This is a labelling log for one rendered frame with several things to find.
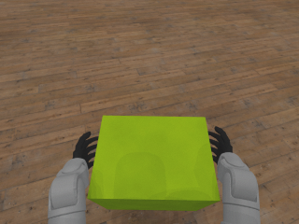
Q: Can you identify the robot right forearm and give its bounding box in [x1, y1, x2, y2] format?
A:
[217, 152, 261, 224]

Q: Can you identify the right robot hand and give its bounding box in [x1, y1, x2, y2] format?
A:
[208, 126, 233, 165]

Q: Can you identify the left robot hand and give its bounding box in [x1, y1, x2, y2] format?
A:
[72, 132, 99, 170]

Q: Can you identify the carton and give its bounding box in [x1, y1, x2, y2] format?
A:
[87, 115, 221, 211]

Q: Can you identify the robot left forearm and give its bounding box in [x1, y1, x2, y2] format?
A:
[48, 158, 90, 224]

